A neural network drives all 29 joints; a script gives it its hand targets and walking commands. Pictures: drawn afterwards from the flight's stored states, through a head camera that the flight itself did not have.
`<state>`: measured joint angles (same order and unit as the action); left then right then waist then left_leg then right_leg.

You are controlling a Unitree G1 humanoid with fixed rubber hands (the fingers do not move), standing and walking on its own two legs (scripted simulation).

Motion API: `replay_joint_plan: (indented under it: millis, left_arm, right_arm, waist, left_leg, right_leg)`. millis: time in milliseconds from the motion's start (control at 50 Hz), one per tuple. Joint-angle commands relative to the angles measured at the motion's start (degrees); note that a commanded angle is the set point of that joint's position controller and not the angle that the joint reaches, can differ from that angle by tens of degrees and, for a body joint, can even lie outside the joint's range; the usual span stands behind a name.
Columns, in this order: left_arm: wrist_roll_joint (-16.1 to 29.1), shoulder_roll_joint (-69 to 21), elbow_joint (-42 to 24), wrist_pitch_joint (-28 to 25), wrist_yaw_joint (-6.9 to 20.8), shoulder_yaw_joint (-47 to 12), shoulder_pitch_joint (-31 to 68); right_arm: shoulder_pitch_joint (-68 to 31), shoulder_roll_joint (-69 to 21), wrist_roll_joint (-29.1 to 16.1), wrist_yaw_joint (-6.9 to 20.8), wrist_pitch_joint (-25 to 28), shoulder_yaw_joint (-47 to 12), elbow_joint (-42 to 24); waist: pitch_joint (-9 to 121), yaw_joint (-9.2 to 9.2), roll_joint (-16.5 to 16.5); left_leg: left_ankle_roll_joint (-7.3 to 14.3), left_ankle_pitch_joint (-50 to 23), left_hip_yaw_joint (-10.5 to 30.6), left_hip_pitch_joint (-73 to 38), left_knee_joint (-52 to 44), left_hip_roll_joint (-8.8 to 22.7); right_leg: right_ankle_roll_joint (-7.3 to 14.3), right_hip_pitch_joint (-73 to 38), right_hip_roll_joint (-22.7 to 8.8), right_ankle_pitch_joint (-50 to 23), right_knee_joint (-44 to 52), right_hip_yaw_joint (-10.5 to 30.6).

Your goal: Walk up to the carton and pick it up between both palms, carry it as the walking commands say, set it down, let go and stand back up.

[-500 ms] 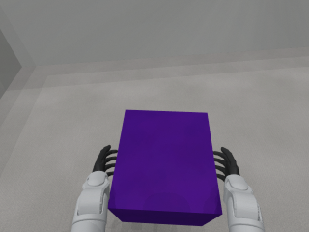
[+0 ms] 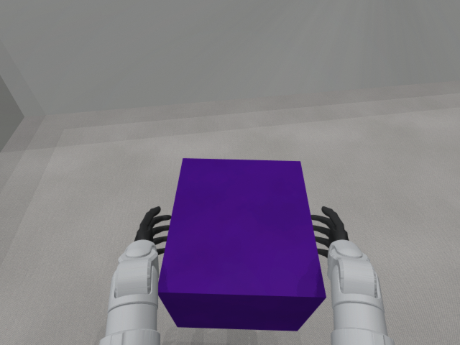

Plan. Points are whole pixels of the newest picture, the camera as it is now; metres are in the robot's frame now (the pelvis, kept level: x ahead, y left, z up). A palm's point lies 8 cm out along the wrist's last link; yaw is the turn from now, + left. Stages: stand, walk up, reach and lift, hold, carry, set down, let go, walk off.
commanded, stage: set down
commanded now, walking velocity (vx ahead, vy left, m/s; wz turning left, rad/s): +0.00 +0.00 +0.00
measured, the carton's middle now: (239, 243) +0.34 +0.02 -0.05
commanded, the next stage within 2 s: none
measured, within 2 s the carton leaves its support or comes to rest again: neither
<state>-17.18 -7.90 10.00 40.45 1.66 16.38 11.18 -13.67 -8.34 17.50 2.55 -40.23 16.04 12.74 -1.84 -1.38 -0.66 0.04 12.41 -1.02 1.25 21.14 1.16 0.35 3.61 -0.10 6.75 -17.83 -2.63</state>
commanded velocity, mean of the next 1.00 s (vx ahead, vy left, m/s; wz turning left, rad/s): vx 0.00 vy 0.00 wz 0.00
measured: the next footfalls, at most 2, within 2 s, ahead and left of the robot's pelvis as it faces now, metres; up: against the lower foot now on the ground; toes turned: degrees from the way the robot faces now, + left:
none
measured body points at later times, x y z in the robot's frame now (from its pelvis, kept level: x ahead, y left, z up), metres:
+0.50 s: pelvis +0.00 -0.01 -0.01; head +0.03 -0.01 +0.44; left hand +0.29 +0.20 -0.03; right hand +0.32 -0.16 -0.03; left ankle +0.00 +0.12 -0.75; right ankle +0.04 -0.12 -0.75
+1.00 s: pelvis -0.03 -0.01 -0.06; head +0.12 -0.01 +0.37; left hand +0.32 +0.21 -0.12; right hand +0.34 -0.15 -0.12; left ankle +0.00 +0.12 -0.75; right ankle +0.04 -0.12 -0.75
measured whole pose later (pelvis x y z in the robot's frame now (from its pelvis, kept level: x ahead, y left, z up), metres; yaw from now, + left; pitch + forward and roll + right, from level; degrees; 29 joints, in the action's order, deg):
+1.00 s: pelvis -0.03 -0.01 -0.06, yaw +0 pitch +23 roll +0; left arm -15.3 -3.7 26.7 21.0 7.0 25.9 26.7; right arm -27.3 -8.2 16.7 1.6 -21.0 23.8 25.3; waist 4.5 -3.5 0.3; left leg -0.1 18.3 -0.6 52.6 48.2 0.8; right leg 1.2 55.4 -1.0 12.8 -45.4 -2.2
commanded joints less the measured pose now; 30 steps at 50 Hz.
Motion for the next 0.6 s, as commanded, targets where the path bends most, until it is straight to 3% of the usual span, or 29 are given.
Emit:
replay_joint_plan:
  millis: [0, 60, 100, 240, 420, 580]
  left_arm:
    - [13.78, -45.49, -1.21, -3.05, 14.06, -27.94, 28.34]
    - [14.41, -46.33, 2.33, -2.59, 14.8, -28.1, 29.09]
    - [14.5, -45.87, 3.37, -2.99, 15.82, -28.27, 30.61]
    - [12.48, -44.16, 6.27, -7.42, 17.05, -25.38, 34.18]
    - [10.38, -42.73, 11.13, -13.7, 17.57, -22.65, 33.49]
    - [9.99, -41.12, 14.01, -17.99, 18.46, -21.73, 34.29]
  right_arm:
    - [-31.73, -46.97, -19.12, 16.84, 2.91, -37.28, -2.05]
    - [-27.77, -44.6, -15.65, 16.15, 3.73, -31.76, 1.19]
    - [-26.54, -44.09, -13.59, 15.68, 4.7, -29.12, 2.91]
    - [-29.58, -43.64, -10.0, 15.32, 8.93, -25.18, 6.33]
    - [-30.45, -46.03, -9.09, 14.8, 14.37, -24.61, 10.13]
    - [-31.34, -46.88, -8.87, 13.95, 17.69, -25.05, 11.92]
  waist:
    - [12.07, -10.85, -2.33]
    - [10.85, -4.25, -2.0]
    - [10.43, -1.94, -1.79]
    - [13.02, -2.12, -0.34]
    - [21.56, -3.69, 0.08]
    - [28.07, -3.27, 1.02]
  left_leg:
    - [1.05, -7.18, 4.38, 7.23, -6.93, -4.64]
    - [0.39, -8.42, 4.38, 6.37, -7.03, -4.19]
    - [0.41, -6.47, 4.48, 5.77, -7.21, -4.44]
    - [0.61, -4.58, 4.57, 9.78, -4.29, -4.68]
    - [1.38, -11.51, 4.3, 16.22, 3.26, -5.33]
    - [1.83, -12.28, 4.32, 24.32, 9.16, -6.32]
  right_leg:
    - [2.89, -10.28, 5.22, -1.67, 1.17, 7.45]
    - [3.35, -9.77, 5.34, -3.53, 1.83, 7.93]
    - [3.63, -8.03, 5.26, -2.64, 2.14, 7.48]
    - [3.87, -5.47, 4.93, -1.13, -1.63, 7.23]
    - [2.5, 0.52, 4.58, -7.3, -8.34, 6.99]
    - [1.62, 5.69, 4.48, -10.89, -13.41, 7.16]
